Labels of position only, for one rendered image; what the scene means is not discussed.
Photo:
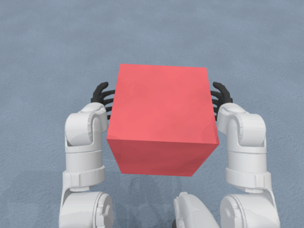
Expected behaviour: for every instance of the robot right forearm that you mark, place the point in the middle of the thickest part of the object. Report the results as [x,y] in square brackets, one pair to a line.
[246,146]

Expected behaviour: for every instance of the robot right thigh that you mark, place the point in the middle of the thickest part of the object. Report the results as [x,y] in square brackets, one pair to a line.
[193,212]

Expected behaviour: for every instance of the robot right hand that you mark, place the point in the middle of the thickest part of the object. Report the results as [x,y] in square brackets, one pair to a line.
[223,97]

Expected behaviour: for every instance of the robot left hand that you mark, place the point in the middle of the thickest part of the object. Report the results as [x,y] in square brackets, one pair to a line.
[98,96]

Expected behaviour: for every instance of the carton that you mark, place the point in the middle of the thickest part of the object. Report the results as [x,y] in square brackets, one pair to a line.
[162,120]

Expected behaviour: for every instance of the robot left upper arm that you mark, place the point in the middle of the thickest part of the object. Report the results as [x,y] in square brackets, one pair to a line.
[87,210]

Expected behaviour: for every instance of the robot left forearm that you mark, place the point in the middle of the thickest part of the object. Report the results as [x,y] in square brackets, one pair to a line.
[83,148]

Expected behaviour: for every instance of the robot right shin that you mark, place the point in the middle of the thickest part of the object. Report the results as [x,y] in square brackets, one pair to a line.
[180,224]

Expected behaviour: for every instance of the robot right upper arm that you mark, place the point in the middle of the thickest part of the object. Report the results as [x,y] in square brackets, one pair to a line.
[248,211]

